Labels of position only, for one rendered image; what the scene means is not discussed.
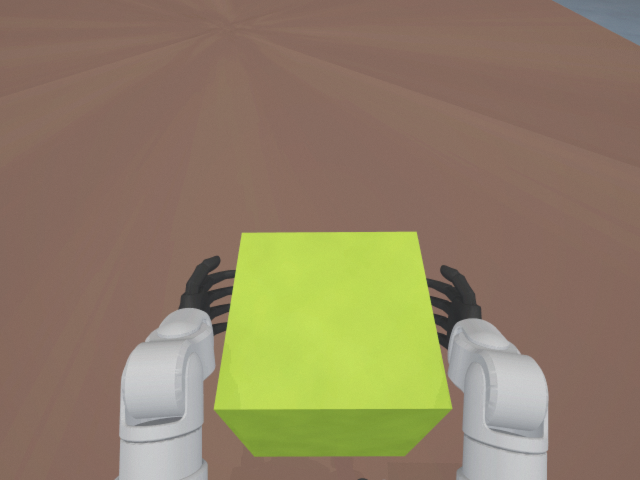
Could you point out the left robot forearm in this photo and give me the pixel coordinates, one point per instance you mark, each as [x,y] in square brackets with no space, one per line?
[161,401]

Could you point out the right robot hand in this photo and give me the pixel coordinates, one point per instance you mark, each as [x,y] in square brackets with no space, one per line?
[462,306]

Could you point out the carton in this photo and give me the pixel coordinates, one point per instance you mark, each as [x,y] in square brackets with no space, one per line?
[331,347]

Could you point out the right robot forearm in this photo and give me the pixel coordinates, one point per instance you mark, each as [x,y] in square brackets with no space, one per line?
[505,410]

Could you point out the left robot hand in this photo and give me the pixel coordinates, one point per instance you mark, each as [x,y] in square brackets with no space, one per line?
[197,295]

